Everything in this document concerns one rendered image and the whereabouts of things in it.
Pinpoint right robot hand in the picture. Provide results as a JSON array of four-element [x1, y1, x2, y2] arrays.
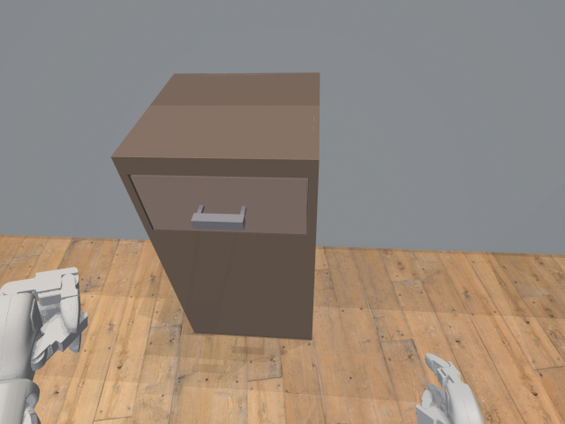
[[416, 353, 485, 424]]

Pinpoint cabinet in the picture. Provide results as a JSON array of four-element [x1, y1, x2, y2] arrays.
[[111, 72, 320, 340]]

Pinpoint handle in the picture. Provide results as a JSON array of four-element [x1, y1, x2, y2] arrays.
[[191, 205, 246, 231]]

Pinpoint left robot forearm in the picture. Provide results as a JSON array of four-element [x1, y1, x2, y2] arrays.
[[0, 379, 41, 424]]

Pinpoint drawer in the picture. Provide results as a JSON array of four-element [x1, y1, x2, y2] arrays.
[[131, 175, 309, 234]]

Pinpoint left robot hand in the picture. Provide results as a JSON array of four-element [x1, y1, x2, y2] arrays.
[[0, 267, 88, 381]]

